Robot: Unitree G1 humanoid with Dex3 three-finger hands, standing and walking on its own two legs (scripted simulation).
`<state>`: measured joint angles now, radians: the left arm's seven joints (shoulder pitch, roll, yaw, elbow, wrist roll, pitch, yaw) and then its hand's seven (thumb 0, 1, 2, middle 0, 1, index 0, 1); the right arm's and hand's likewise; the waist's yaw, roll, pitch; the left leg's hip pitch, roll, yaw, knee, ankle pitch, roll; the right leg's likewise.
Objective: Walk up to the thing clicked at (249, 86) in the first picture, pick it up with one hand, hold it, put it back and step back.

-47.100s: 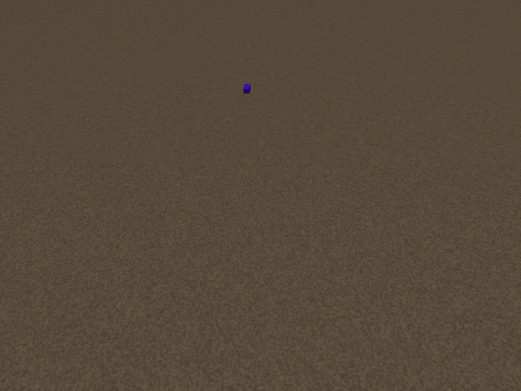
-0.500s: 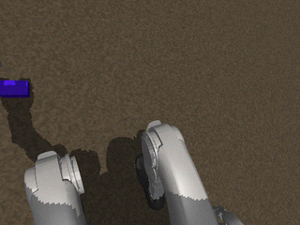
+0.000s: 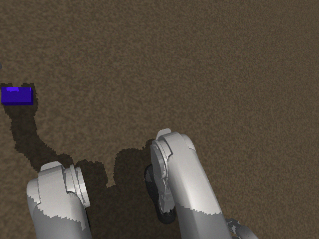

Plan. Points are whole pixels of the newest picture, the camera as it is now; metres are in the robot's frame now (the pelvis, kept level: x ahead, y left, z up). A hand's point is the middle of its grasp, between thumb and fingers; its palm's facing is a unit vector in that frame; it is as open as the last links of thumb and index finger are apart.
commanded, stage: approach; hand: left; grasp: from above
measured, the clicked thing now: (18, 96) +0.54 +0.25 -0.31
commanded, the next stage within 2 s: close in in 0.72 s
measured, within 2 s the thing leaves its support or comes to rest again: neither
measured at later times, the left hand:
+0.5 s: hand (11, 77) +0.53 +0.23 -0.17, palm faces -0.41 +0.04 -0.91, open 13.8 cm
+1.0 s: hand out of the picture +0.52 +0.26 -0.18, palm faces -0.46 +0.01 -0.89, open 13.9 cm
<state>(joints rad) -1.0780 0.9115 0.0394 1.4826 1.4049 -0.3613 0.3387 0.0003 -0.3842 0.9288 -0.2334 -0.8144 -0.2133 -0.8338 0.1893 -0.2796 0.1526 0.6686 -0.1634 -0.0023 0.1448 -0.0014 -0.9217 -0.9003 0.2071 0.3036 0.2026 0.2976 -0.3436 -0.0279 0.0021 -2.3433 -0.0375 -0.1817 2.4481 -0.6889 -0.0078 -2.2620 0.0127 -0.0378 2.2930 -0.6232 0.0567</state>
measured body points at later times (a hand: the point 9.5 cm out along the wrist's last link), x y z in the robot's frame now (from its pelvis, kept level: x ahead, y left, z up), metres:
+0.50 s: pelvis +0.00 +0.00 +0.00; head +0.26 +0.08 +0.36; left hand +0.55 +0.23 -0.11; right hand +0.00 -0.26 -0.07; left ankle +0.07 +0.12 -0.29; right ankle +0.12 -0.15 -0.29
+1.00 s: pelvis +0.00 +0.00 +0.00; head +0.26 +0.11 +0.35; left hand +0.54 +0.26 -0.13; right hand +0.03 -0.28 -0.06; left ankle +0.07 +0.12 -0.29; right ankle +0.12 -0.15 -0.29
